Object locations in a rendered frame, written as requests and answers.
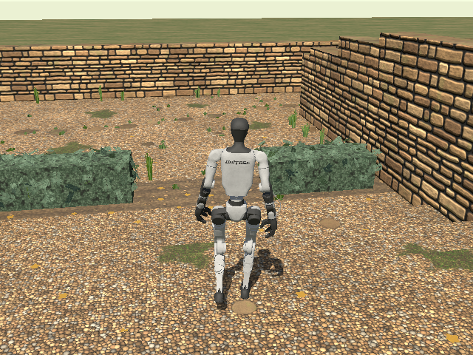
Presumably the left robot upper arm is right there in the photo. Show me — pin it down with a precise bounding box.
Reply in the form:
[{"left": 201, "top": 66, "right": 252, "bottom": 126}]
[{"left": 203, "top": 149, "right": 223, "bottom": 189}]

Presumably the left robot forearm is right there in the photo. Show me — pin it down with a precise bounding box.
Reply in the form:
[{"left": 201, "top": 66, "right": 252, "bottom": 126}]
[{"left": 197, "top": 177, "right": 211, "bottom": 209}]

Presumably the right robot forearm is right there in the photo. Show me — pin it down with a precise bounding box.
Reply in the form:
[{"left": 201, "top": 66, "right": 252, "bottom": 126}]
[{"left": 262, "top": 182, "right": 276, "bottom": 220}]

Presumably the robot right thigh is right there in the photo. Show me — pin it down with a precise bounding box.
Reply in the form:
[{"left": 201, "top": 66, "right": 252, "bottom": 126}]
[{"left": 243, "top": 206, "right": 261, "bottom": 254}]

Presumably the robot right hand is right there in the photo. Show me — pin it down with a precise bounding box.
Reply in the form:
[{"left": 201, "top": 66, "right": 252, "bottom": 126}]
[{"left": 260, "top": 218, "right": 277, "bottom": 238}]

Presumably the robot torso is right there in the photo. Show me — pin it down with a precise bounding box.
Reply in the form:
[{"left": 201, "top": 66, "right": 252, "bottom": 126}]
[{"left": 221, "top": 146, "right": 256, "bottom": 222}]

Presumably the right robot upper arm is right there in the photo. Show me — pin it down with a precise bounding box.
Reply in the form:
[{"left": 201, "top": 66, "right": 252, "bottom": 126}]
[{"left": 254, "top": 150, "right": 270, "bottom": 193}]

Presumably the robot left hand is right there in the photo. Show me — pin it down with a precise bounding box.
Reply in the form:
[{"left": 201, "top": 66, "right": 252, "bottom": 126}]
[{"left": 195, "top": 206, "right": 211, "bottom": 223}]

